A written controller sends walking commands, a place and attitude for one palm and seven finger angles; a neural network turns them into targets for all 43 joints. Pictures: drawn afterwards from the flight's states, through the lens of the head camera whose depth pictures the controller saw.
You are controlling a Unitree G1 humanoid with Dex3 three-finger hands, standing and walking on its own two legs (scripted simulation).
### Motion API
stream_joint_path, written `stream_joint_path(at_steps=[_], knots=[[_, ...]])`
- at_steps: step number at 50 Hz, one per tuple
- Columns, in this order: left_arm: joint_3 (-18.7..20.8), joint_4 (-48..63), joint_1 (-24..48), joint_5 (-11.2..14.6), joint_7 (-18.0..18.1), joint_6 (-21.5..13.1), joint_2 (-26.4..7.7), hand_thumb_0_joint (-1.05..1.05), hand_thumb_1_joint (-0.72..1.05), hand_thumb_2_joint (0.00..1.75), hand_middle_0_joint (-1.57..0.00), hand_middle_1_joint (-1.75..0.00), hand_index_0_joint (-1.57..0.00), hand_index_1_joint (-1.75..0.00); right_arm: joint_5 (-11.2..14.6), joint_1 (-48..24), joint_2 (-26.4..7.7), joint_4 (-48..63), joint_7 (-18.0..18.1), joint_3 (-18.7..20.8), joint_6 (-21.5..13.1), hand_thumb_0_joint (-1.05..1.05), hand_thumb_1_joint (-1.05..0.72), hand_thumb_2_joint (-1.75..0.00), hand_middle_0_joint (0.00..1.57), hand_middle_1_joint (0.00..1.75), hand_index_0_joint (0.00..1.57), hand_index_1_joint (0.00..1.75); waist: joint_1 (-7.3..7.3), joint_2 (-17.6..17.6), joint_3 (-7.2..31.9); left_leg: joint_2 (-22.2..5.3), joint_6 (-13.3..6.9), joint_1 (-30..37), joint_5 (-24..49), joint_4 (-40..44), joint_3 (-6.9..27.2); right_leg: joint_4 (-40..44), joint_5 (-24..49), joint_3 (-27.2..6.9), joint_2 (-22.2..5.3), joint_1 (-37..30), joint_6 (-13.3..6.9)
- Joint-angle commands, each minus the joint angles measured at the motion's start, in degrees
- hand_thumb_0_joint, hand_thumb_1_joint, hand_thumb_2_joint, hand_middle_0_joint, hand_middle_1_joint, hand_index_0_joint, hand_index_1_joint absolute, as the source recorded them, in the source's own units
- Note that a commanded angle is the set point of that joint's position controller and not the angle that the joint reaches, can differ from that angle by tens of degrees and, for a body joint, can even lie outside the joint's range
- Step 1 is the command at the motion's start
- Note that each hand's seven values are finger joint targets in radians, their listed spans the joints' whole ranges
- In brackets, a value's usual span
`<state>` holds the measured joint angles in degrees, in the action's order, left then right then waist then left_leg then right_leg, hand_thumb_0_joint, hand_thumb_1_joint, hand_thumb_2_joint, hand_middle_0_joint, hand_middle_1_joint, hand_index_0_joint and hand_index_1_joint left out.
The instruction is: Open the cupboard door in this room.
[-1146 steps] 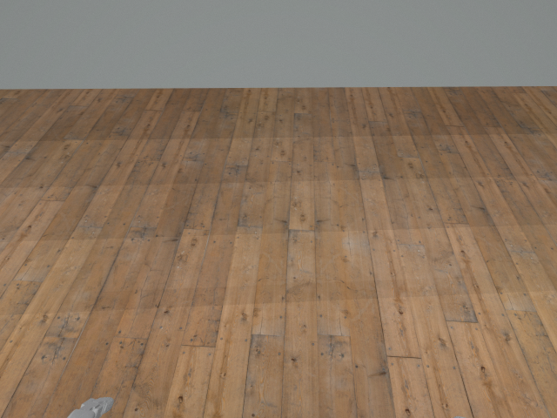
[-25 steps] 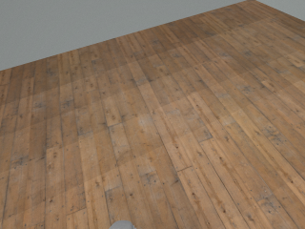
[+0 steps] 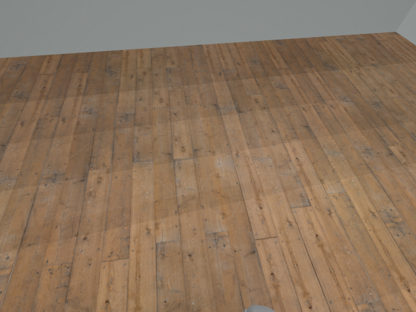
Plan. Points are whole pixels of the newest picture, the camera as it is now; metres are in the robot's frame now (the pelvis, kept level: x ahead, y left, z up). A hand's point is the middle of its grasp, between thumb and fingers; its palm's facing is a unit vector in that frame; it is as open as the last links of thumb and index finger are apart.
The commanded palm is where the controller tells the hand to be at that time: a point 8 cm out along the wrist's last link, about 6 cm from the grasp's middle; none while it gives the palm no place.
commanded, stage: turn or walk to find it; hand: left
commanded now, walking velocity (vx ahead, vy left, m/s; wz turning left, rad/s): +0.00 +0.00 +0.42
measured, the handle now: out of the picture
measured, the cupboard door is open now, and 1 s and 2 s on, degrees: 0 0 0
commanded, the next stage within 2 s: stand and wait in 1.18 s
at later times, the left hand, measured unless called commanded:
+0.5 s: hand out of the picture +0.01 +0.14 -0.15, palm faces +0.25 -0.93 -0.27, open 7.3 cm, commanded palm none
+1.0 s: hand out of the picture -0.08 +0.19 -0.17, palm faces +0.47 -0.84 -0.25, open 7.3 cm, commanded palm none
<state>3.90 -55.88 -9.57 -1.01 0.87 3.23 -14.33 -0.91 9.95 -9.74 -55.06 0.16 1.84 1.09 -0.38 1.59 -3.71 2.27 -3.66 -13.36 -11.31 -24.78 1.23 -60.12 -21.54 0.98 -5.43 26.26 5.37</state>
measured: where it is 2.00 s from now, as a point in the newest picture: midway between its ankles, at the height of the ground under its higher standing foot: outside the picture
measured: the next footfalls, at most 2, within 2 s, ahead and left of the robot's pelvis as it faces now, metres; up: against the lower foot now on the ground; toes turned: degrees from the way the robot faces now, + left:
right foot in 0.24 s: +0.02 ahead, -0.15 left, +0.00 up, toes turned +4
left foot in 0.72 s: -0.05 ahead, +0.10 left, +0.00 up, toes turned +24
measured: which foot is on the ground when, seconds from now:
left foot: down 0.00-0.24, up 0.26-0.70, down 0.72-1.00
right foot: up 0.00-0.22, down 0.24-0.72, up 0.74-1.00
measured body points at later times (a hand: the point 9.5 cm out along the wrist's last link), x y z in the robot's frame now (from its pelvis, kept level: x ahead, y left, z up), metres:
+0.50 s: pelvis -0.02 -0.06 +0.00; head +0.01 -0.09 +0.44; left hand +0.00 +0.18 -0.13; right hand +0.06 -0.31 -0.17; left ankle -0.08 +0.10 -0.65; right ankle -0.02 -0.16 -0.74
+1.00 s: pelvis -0.04 -0.03 -0.01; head -0.01 +0.00 +0.44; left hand -0.11 +0.24 -0.15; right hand +0.16 -0.19 -0.14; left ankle -0.08 +0.08 -0.74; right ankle +0.01 -0.16 -0.69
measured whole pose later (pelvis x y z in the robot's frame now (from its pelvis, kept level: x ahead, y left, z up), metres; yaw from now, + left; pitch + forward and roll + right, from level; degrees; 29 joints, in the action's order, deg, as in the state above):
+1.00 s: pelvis -0.04 -0.03 -0.01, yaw +26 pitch -1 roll +0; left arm 3.5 -55.6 -10.5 -0.6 0.8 3.1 -14.2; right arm -1.2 6.9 -10.9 -54.2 0.2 1.9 1.2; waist -1.1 0.9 -4.9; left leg 0.6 -0.8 -13.2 -14.1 -27.9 1.7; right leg -55.6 -26.1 2.4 -5.0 24.7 4.7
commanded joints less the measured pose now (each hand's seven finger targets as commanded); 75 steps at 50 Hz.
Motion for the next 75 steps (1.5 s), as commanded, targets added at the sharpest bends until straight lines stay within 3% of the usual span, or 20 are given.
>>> stream_joint_path(at_steps=[1,9,10,12,13,16,18,30,34,35,36,37,43,49,55,56,58,59,64,75], knots=[[0.4,5.4,3.1,0.1,0.1,-1.2,-3.0,0.00,0.90,0.90,-0.20,-0.30,-0.20,-0.30,-0.5,4.4,-12.3,2.2,1.0,3.8,-0.7,0.00,-0.90,-0.90,0.20,0.30,0.20,0.30,2.53,-9.6,4.3,-15.3,-6.8,6.3,12.2,7.6,18.4,5.7,-3.3,-0.6,0.8,3.1,-0.3],[0.1,5.0,-1.4,1.0,0.5,-2.5,-2.9,0.00,0.90,0.90,-0.20,-0.30,-0.20,-0.30,-0.2,4.0,-11.7,2.2,0.7,4.5,-0.2,0.00,-0.90,-0.90,0.20,0.30,0.20,0.30,0.17,-10.1,10.0,-10.9,-4.2,1.8,20.8,0.2,20.4,32.1,4.9,0.9,4.7,-14.2,-2.1],[0.4,4.5,-3.5,0.9,0.7,-3.0,-3.8,0.00,0.90,0.90,-0.20,-0.30,-0.20,-0.30,0.0,3.8,-10.7,2.4,0.6,4.3,-0.2,0.00,-0.90,-0.90,0.20,0.30,0.20,0.30,-0.96,-7.6,10.9,-8.7,-1.7,-3.3,15.0,-2.0,18.8,39.8,10.5,0.1,2.7,-21.7,-2.5],[1.8,4.4,-5.5,-0.3,1.3,-3.6,-11.2,0.00,0.90,0.90,-0.20,-0.30,-0.20,-0.30,0.4,2.9,-6.0,4.4,0.1,3.5,-0.4,0.00,-0.90,-0.90,0.20,0.30,0.20,0.30,-2.54,14.3,8.7,2.7,5.3,-22.0,-17.8,-19.5,3.6,43.7,18.1,-19.4,-19.4,-30.9,-11.2],[1.5,5.2,-4.7,0.0,1.4,-3.4,-10.7,0.00,0.90,0.90,-0.20,-0.30,-0.20,-0.30,-0.1,1.8,-8.8,4.5,0.3,4.4,0.3,0.00,-0.90,-0.90,0.20,0.30,0.20,0.30,-2.40,9.0,6.7,0.9,5.1,-19.9,-21.8,-30.1,4.4,43.8,20.8,-18.5,-22.7,-21.8,-15.3],[0.7,6.8,3.1,0.3,1.4,-3.6,-5.7,0.00,0.90,0.90,-0.20,-0.30,-0.20,-0.30,-0.6,5.3,-8.0,0.9,-0.4,4.6,2.1,0.00,-0.90,-0.90,0.20,0.30,0.20,0.30,2.08,5.1,0.9,-1.9,6.0,-19.5,-13.4,-43.3,4.1,43.3,17.5,-7.8,-13.9,-15.3,-12.7],[0.3,6.3,1.5,0.3,1.1,-4.1,-4.5,0.00,0.90,0.90,-0.20,-0.30,-0.20,-0.30,-0.5,6.0,-7.2,0.3,-0.7,4.3,2.2,0.00,-0.90,-0.90,0.20,0.30,0.20,0.30,1.90,6.5,0.3,-2.2,6.8,-19.8,-10.0,-45.0,2.7,42.5,21.7,-3.3,-11.5,-15.7,-11.1],[1.9,2.7,-8.8,-0.9,0.9,-3.6,-8.7,0.00,0.90,0.90,-0.20,-0.30,-0.20,-0.30,0.3,-4.3,-6.1,3.0,-0.6,2.4,1.1,0.00,-0.90,-0.90,0.20,0.30,0.20,0.30,-3.26,10.2,4.2,-3.5,7.4,-12.5,-16.1,-20.3,-4.2,35.7,38.7,0.7,-14.6,-25.1,-13.6],[2.1,2.4,-5.8,-0.1,0.8,-3.2,-9.3,0.00,0.90,0.90,-0.20,-0.30,-0.20,-0.30,0.4,1.1,-7.7,1.8,-0.5,2.4,0.0,0.00,-0.90,-0.90,0.20,0.30,0.20,0.30,0.50,8.0,7.6,-3.0,6.0,2.2,-0.4,-0.1,-5.7,27.0,33.9,5.4,-12.8,-20.0,-8.5],[1.8,3.2,-6.5,0.3,0.7,-2.8,-7.4,0.00,0.90,0.90,-0.20,-0.30,-0.20,-0.30,0.2,3.7,-11.4,1.5,-0.5,3.1,-0.7,0.00,-0.90,-0.90,0.20,0.30,0.20,0.30,2.00,-1.1,10.4,-8.1,4.2,12.0,10.6,4.1,0.2,18.6,23.4,8.3,-9.9,-12.3,-5.5],[0.6,4.8,-6.6,0.7,0.3,-2.5,-3.5,0.00,0.90,0.90,-0.20,-0.30,-0.20,-0.30,-0.1,5.9,-17.2,1.3,-0.2,4.6,-1.0,0.00,-0.90,-0.90,0.20,0.30,0.20,0.30,3.08,-18.4,10.7,-22.8,-2.6,19.9,33.9,3.4,19.0,7.8,-10.2,9.4,-2.1,4.0,-1.3],[-0.1,5.6,-3.2,0.3,0.8,-1.8,-3.5,0.00,0.90,0.90,-0.20,-0.30,-0.20,-0.30,0.1,8.3,-18.9,0.5,0.1,4.8,-0.2,0.00,-0.90,-0.90,0.20,0.30,0.20,0.30,4.61,-16.2,10.2,-26.4,-7.5,15.4,39.9,3.0,18.5,1.8,-17.7,4.3,-1.5,3.2,-1.6],[0.5,3.0,-3.0,0.2,-0.3,-1.4,-4.3,0.00,0.90,0.90,-0.20,-0.30,-0.20,-0.30,-0.3,-1.1,-13.1,2.8,1.2,3.0,-0.7,0.00,-0.90,-0.90,0.20,0.30,0.20,0.30,0.82,-11.2,4.6,-15.9,-5.5,7.7,28.3,3.7,9.5,-2.1,-4.4,1.0,-0.8,3.3,-1.1],[0.1,4.7,-0.1,0.4,-0.2,-1.4,-3.4,0.00,0.90,0.90,-0.20,-0.30,-0.20,-0.30,-0.4,0.8,-13.6,3.0,0.9,3.7,-0.4,0.00,-0.90,-0.90,0.20,0.30,0.20,0.30,1.82,-10.2,4.6,-15.6,-6.3,6.3,22.8,3.9,13.2,7.6,-4.8,1.2,0.9,0.5,-0.7],[0.2,4.2,-5.7,0.7,0.0,-2.6,-3.2,0.00,0.90,0.90,-0.20,-0.30,-0.20,-0.30,-0.4,-1.9,-13.0,4.1,0.5,4.2,0.2,0.00,-0.90,-0.90,0.20,0.30,0.20,0.30,-1.38,-10.9,6.4,-12.0,-3.5,-2.3,17.2,-1.5,14.9,29.7,5.9,3.2,3.3,-15.0,-1.5],[0.6,3.6,-7.8,0.5,0.2,-3.2,-4.8,0.00,0.90,0.90,-0.20,-0.30,-0.20,-0.30,0.0,-1.8,-11.5,4.4,0.3,4.1,0.1,0.00,-0.90,-0.90,0.20,0.30,0.20,0.30,-2.38,-6.6,7.1,-9.1,-0.9,-7.3,9.9,-5.5,13.3,36.8,11.1,1.5,1.0,-21.9,-1.8],[2.1,4.4,-9.1,-0.6,0.8,-3.8,-12.9,0.00,0.90,0.90,-0.20,-0.30,-0.20,-0.30,0.4,-2.3,-7.3,6.7,0.2,3.6,0.3,0.00,-0.90,-0.90,0.20,0.30,0.20,0.30,-3.69,16.4,6.0,1.6,5.2,-20.0,-23.5,-28.9,2.2,44.0,20.9,-21.1,-22.3,-23.7,-12.2],[1.8,5.2,-7.4,-0.2,1.0,-3.4,-11.6,0.00,0.90,0.90,-0.20,-0.30,-0.20,-0.30,0.1,-2.6,-9.6,6.4,0.1,4.2,0.9,0.00,-0.90,-0.90,0.20,0.30,0.20,0.30,-2.96,8.8,4.2,-0.7,4.7,-17.7,-22.0,-37.1,4.6,44.3,19.5,-17.2,-22.8,-17.0,-14.8],[0.7,7.3,1.0,-0.1,1.0,-3.9,-5.4,0.00,0.90,0.90,-0.20,-0.30,-0.20,-0.30,-0.4,3.4,-8.0,1.4,-1.0,4.4,2.3,0.00,-0.90,-0.90,0.20,0.30,0.20,0.30,1.57,6.7,1.5,-3.2,6.1,-17.5,-9.4,-46.8,2.6,44.0,11.9,-3.0,-12.7,-13.1,-10.6],[2.2,3.7,-8.0,-0.8,0.9,-3.5,-9.2,0.00,0.90,0.90,-0.20,-0.30,-0.20,-0.30,0.4,-3.0,-6.0,3.0,-0.9,2.5,1.1,0.00,-0.90,-0.90,0.20,0.30,0.20,0.30,-3.46,9.8,5.5,-4.1,7.1,-11.6,-16.5,-20.7,-4.8,37.6,30.5,1.7,-16.6,-23.7,-13.7]])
